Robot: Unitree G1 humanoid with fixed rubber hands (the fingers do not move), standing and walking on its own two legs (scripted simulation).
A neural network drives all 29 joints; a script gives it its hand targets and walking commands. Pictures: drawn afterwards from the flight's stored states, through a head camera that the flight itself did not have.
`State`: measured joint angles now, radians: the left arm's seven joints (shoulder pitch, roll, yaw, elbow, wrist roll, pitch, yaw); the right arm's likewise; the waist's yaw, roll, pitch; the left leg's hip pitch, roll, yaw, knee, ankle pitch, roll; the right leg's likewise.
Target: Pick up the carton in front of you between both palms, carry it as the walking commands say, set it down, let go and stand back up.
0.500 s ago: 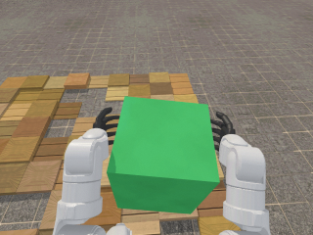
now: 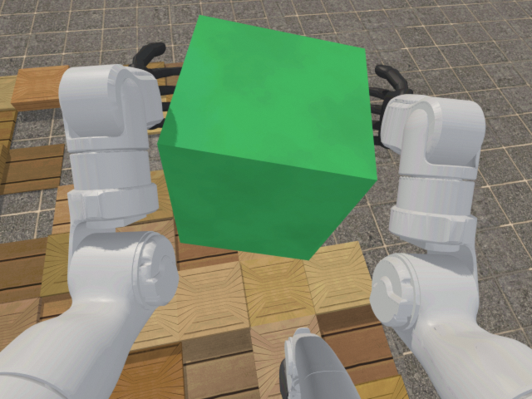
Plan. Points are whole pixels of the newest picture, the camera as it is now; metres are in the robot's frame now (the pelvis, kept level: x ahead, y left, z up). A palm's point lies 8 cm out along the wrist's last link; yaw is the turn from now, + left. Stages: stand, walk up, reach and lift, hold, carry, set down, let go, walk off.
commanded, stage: carry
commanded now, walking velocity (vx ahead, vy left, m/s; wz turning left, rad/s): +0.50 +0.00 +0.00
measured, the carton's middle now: (262, 156) +0.42 -0.01 +0.08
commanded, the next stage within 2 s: none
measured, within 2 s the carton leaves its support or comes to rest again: neither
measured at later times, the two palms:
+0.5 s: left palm out of the picture +0.77 +0.14 +0.12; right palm out of the picture +0.76 -0.16 +0.12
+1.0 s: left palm out of the picture +1.13 +0.06 +0.13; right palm out of the picture +1.12 -0.24 +0.12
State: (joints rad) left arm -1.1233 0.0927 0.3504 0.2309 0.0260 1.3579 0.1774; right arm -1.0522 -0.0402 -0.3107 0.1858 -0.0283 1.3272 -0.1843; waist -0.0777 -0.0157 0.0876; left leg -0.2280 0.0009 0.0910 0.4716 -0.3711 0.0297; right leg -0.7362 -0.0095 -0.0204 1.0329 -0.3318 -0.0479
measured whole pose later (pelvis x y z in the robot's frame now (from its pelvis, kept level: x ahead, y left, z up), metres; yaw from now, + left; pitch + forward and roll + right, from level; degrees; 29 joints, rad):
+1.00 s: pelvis +0.76 -0.09 +0.00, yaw -1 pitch +4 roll +1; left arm -0.77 -0.02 0.21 0.33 0.11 1.18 0.15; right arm -0.75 -0.04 -0.19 0.36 -0.08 1.20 -0.12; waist 0.03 -0.02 -0.08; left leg -0.24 -0.03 0.00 1.04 -0.49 0.03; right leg -0.48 0.03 -0.18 0.56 0.03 -0.20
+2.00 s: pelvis +1.44 -0.21 -0.01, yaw -2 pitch +5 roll +3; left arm -0.83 0.01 0.21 0.20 0.05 1.31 0.19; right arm -0.92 -0.04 -0.24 0.30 -0.06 1.36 -0.18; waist 0.08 -0.04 -0.08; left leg -0.61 -0.01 0.03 1.21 -0.45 0.02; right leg -0.33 0.01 -0.08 0.53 -0.28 -0.10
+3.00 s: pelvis +2.12 -0.22 -0.01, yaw -1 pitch +5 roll +1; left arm -0.71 -0.03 0.17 0.10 0.05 1.27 0.22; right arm -0.77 0.03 -0.24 0.15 -0.10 1.23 -0.17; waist 0.04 0.00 -0.02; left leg -0.58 0.03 0.08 0.63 -0.20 0.02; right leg -0.15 -0.03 -0.09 0.41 -0.34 -0.01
